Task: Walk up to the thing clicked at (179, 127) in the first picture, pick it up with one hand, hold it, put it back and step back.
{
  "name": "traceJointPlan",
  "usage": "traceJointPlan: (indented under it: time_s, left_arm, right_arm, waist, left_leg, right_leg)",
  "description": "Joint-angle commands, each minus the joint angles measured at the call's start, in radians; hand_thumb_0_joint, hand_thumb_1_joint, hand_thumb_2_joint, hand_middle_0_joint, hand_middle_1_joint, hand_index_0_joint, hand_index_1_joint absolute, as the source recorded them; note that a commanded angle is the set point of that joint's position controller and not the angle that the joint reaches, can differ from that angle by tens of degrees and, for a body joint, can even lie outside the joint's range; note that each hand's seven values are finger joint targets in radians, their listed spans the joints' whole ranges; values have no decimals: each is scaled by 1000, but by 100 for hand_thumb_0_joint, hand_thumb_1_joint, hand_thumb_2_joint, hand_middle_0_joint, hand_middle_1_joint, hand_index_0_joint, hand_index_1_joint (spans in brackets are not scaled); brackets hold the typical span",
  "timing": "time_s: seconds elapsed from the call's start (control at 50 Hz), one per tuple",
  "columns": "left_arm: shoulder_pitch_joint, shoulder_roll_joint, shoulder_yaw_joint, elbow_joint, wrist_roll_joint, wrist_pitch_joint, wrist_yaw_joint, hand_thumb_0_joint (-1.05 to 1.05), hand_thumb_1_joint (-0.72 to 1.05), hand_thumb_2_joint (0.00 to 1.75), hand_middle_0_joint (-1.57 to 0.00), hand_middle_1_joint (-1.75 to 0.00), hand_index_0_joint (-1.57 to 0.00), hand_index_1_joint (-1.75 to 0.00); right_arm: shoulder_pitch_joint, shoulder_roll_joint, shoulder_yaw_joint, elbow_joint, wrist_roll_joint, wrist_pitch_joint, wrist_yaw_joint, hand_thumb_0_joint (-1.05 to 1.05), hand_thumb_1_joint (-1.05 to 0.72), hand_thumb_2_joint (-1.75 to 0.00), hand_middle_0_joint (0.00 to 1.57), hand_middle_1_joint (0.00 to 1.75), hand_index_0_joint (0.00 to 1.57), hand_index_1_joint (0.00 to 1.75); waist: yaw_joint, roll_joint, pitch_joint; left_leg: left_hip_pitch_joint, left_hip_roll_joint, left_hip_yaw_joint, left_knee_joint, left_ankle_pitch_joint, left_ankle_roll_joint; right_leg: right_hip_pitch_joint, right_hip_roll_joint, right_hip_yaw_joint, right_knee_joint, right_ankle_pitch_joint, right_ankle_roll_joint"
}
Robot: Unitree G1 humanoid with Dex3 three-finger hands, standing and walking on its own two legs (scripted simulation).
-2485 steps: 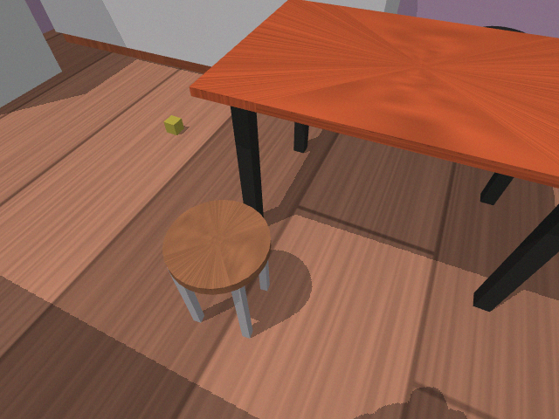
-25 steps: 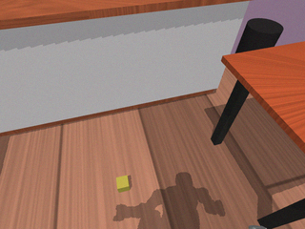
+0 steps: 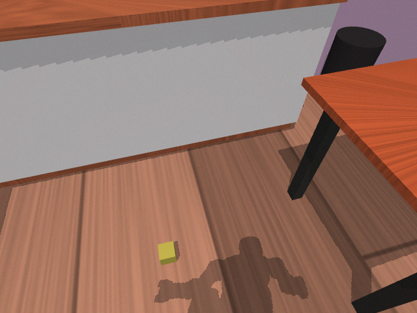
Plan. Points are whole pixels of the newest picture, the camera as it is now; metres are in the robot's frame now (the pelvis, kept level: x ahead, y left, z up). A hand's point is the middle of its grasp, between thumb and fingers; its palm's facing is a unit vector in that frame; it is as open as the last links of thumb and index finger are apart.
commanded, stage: stand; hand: left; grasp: from above
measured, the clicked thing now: (167, 253) +0.48 +0.19 -0.74
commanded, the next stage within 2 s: rise first in 0.54 s
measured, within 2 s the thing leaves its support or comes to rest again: neither
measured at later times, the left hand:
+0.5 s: hand out of the picture +0.07 +0.26 -0.16, palm faces -0.03 -0.94 -0.35, open 7.4 cm
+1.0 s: hand out of the picture +0.14 +0.26 -0.17, palm faces -0.06 -0.92 -0.39, open 10.8 cm
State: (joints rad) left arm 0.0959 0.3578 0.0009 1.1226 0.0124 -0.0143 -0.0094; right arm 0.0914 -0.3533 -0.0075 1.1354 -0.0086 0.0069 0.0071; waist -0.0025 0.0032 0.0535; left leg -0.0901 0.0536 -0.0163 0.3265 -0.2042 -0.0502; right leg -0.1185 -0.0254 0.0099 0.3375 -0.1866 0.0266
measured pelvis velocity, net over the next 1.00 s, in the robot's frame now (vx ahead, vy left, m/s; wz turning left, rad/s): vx -0.01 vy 0.01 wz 0.00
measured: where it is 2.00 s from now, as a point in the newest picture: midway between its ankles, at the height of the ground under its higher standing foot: outside the picture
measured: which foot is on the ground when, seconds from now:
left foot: down 0.00-1.00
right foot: down 0.00-1.00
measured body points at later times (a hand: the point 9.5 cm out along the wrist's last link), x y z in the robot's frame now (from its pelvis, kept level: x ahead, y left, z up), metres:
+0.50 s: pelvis +0.00 +0.00 +0.00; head +0.01 +0.00 +0.45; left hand +0.07 +0.31 -0.13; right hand +0.07 -0.30 -0.14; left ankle -0.02 +0.15 -0.75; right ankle +0.00 -0.14 -0.75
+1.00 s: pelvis -0.01 +0.01 -0.03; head +0.04 +0.01 +0.42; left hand +0.15 +0.31 -0.14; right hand +0.10 -0.25 -0.15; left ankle -0.02 +0.15 -0.75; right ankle +0.00 -0.14 -0.75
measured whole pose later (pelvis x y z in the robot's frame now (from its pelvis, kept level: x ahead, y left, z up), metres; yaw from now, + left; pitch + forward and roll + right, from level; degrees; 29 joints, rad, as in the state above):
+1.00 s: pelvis -0.01 +0.01 -0.03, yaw +0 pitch +7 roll +0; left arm 0.01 0.32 0.15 0.90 0.16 0.12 -0.02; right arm 0.24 -0.24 -0.03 0.72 0.02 -0.04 -0.01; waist -0.03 0.01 -0.02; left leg -0.46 0.04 -0.03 0.66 -0.34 -0.04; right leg -0.47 -0.03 0.02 0.65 -0.30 0.04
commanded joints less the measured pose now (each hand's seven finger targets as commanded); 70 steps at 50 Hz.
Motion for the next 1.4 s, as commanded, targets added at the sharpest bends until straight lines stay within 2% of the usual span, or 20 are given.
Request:
traceJointPlan:
  time_s: [0.0,0.28,0.42,0.6,0.62,0.64,0.66,0.68,0.74,0.76,0.8,0.86,0.88,0.92,0.98,1.06,1.08,1.1,1.14,1.38]
  left_arm:
    - [-30,219,41,-60,-4,-15,18,0,90,90,-20,-30,-20,-30]
    - [-18,218,40,-63,-3,-15,15,0,90,90,-20,-30,-20,-30]
    - [-19,220,41,-64,-4,-11,15,0,90,90,-20,-30,-20,-30]
    - [-18,221,40,-69,-3,-14,16,0,90,90,-20,-30,-20,-30]
    - [-16,221,40,-68,-4,-14,16,0,82,90,-14,-38,-15,-38]
    - [-367,25,38,-419,-47,-105,25,0,74,89,-22,-46,-23,-46]
    - [-436,84,62,-314,-39,-91,33,0,66,91,-21,-54,-20,-54]
    - [-238,204,133,-150,-12,-57,37,0,58,86,-21,-62,-22,-62]
    - [-281,242,179,-91,62,-40,-4,0,37,87,-15,-86,-18,-83]
    - [-166,226,196,-49,92,-24,-13,0,32,84,-14,-93,-19,-88]
    - [-83,228,225,-125,122,-1,-15,0,18,86,-11,-100,-15,-95]
    - [-41,167,198,-235,139,72,-2,0,-3,87,-11,-102,-15,-98]
    - [-57,152,189,-242,143,106,1,0,-11,88,-12,-100,-15,-97]
    - [-98,167,192,-327,150,148,11,0,-26,89,-11,-102,-13,-100]
    - [-67,124,175,-372,165,182,17,0,-42,87,-11,-106,-14,-103]
    - [-79,134,186,-529,189,168,23,0,-45,89,-11,-106,-13,-104]
    - [-10,119,186,-471,199,176,23,0,-45,89,-11,-106,-13,-104]
    - [-45,118,176,-589,212,168,24,0,-48,92,-9,-107,-10,-105]
    - [-4,113,173,-625,230,174,32,0,-49,93,-7,-108,-8,-107]
    - [201,86,158,-877,280,288,59,0,-51,94,-5,-107,-6,-107]
  right_arm:
    - [-36,-215,-39,-59,1,-23,-10,0,-90,-90,20,30,20,30]
    - [-28,-214,-39,-68,1,-28,-10,0,-90,-90,20,30,20,30]
    - [-17,-214,-39,-65,-1,-26,-11,0,-90,-90,20,30,20,30]
    - [-11,-215,-40,-67,-1,-30,-11,0,-90,-90,20,30,20,30]
    - [-11,-216,-41,-67,-1,-29,-11,0,-87,-88,19,29,19,29]
    - [2,-37,4,-345,63,-79,-29,0,-95,-89,19,29,19,29]
    - [57,-68,0,-288,65,-81,-40,0,-101,-93,20,30,20,30]
    - [91,-110,-26,-290,68,-70,-51,0,-99,-92,20,30,20,30]
    - [111,-99,-65,-352,38,-76,-53,0,-96,-91,20,30,20,30]
    - [134,-89,-72,-366,28,-80,-48,0,-94,-91,20,30,20,30]
    - [138,-86,-86,-424,26,-86,-37,0,-92,-90,20,30,20,30]
    - [127,-70,-91,-494,37,-84,-36,0,-89,-89,20,30,20,30]
    - [117,-71,-89,-510,38,-84,-31,0,-89,-89,20,30,20,30]
    - [92,-65,-86,-548,38,-87,-27,0,-87,-89,20,30,20,30]
    - [110,-47,-86,-568,33,-102,-22,0,-89,-89,20,30,20,30]
    - [128,-42,-93,-599,26,-129,-18,0,-87,-89,20,30,20,30]
    - [148,-39,-93,-584,26,-130,-16,0,-88,-89,20,30,20,30]
    - [135,-39,-97,-620,25,-138,-17,0,-86,-89,20,30,20,30]
    - [132,-40,-98,-634,24,-141,-19,0,-85,-89,20,30,20,30]
    - [112,-20,-89,-715,17,-164,-28,0,-85,-89,20,30,20,30]
  waist:
    - [-2,-2,-73]
    - [1,-5,-77]
    - [-1,-2,-69]
    - [0,-8,-87]
    - [1,-13,-86]
    - [-111,31,-11]
    - [-85,-11,-57]
    - [-45,-22,-32]
    - [-26,-68,-171]
    - [0,-46,-214]
    - [39,42,-274]
    - [28,44,-290]
    - [8,11,-256]
    - [3,0,-242]
    - [-8,-16,-242]
    - [-10,29,-317]
    - [-17,24,-298]
    - [-13,51,-346]
    - [-18,58,-358]
    - [-22,70,-408]
  left_leg:
    - [-15,74,-39,-43,145,55]
    - [-3,77,-48,-42,170,58]
    - [-15,72,-43,-56,108,59]
    - [1,79,-44,-45,176,59]
    - [0,79,-44,-42,182,59]
    - [-143,-62,80,39,21,52]
    - [-139,-61,71,53,2,55]
    - [-165,-57,73,63,-2,53]
    - [-239,-66,61,179,37,59]
    - [-269,-74,58,204,59,54]
    - [-281,-82,61,235,91,42]
    - [-265,-80,53,223,118,38]
    - [-283,-73,47,233,100,40]
    - [-320,-70,45,260,63,42]
    - [-369,-65,45,318,23,41]
    - [-433,-57,37,426,22,39]
    - [-461,-54,33,443,11,38]
    - [-456,-48,26,465,47,35]
    - [-473,-42,18,500,82,31]
    - [-619,-34,-6,645,47,39]
  right_leg:
    - [15,-98,60,-55,144,-39]
    - [11,-98,58,-44,161,-40]
    - [0,-94,57,-47,104,-40]
    - [17,-101,61,-28,179,-44]
    - [14,-101,60,-30,183,-44]
    - [-194,15,-25,13,69,-22]
    - [-150,15,-33,25,36,-18]
    - [-150,26,-45,31,6,-25]
    - [-174,16,-38,131,47,-22]
    - [-161,13,-39,165,61,-25]
    - [-163,17,-35,210,77,-34]
    - [-170,22,-44,203,88,-34]
    - [-202,28,-49,208,67,-32]
    - [-240,29,-53,226,26,-31]
    - [-311,31,-55,283,-19,-27]
    - [-396,28,-52,399,-17,-28]
    - [-423,27,-53,424,-28,-27]
    - [-437,29,-54,456,1,-31]
    - [-469,29,-56,497,20,-33]
    - [-599,27,-58,630,-19,-36]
